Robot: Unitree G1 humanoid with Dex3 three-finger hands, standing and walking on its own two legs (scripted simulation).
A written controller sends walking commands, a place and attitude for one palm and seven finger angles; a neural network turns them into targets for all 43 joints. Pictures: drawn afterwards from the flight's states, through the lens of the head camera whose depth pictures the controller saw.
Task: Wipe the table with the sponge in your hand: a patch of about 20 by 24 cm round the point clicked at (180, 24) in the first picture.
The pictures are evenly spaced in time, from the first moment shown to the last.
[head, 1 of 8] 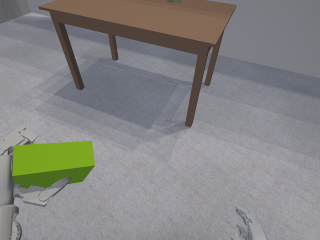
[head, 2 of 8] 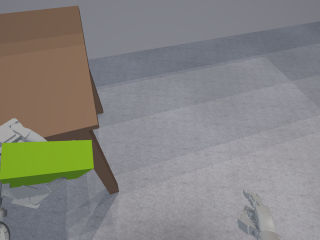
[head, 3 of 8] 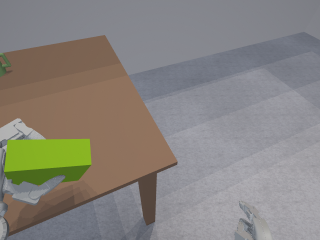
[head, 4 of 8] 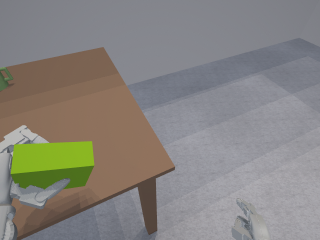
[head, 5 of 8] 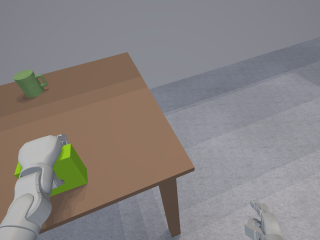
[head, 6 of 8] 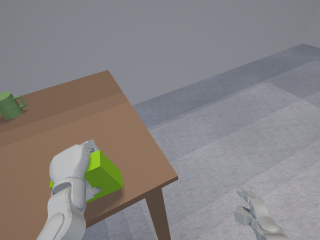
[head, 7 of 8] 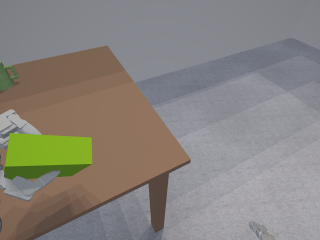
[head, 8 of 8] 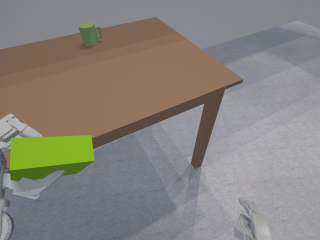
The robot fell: no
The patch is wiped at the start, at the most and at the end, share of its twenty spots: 0.00 0.95 0.95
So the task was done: yes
